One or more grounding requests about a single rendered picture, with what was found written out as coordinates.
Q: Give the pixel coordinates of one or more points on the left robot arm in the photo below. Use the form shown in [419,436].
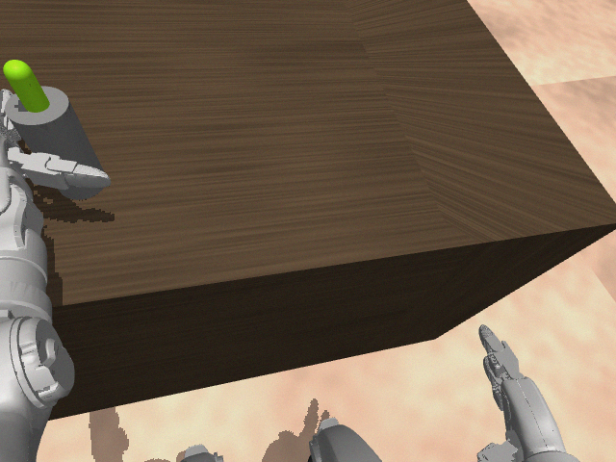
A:
[35,369]

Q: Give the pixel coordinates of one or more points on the right robot hand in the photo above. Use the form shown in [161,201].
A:
[530,425]

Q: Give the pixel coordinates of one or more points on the left robot hand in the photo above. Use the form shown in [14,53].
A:
[42,168]

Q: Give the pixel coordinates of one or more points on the bottle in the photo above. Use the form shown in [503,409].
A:
[46,121]

